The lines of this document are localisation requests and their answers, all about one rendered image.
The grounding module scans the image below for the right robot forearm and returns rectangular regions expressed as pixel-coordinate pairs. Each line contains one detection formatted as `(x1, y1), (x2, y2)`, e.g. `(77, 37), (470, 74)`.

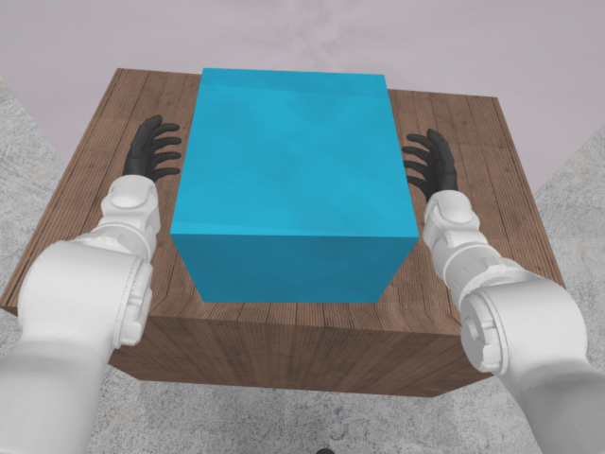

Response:
(422, 190), (588, 354)

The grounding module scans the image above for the left robot hand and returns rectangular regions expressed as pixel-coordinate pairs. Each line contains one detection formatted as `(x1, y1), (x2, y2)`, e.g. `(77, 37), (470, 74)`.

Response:
(122, 114), (182, 183)

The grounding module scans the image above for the left robot forearm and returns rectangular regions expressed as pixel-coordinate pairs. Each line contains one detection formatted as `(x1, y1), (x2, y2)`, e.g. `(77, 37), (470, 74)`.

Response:
(18, 175), (161, 333)

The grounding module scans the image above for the carton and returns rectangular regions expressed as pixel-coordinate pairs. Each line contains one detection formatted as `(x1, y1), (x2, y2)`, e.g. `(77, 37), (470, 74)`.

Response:
(170, 68), (419, 303)

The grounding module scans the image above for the right robot upper arm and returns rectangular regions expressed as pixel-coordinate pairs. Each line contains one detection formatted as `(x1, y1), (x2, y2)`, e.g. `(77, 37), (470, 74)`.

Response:
(460, 278), (605, 454)

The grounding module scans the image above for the pedestal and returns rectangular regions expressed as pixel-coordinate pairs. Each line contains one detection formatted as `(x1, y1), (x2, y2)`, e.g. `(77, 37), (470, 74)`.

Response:
(0, 68), (567, 398)

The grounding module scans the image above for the left robot upper arm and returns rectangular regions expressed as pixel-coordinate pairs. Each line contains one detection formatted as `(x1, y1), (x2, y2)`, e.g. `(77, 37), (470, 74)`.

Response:
(0, 240), (153, 454)

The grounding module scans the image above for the right robot hand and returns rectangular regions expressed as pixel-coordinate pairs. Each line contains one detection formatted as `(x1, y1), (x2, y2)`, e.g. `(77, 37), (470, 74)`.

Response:
(402, 129), (458, 203)

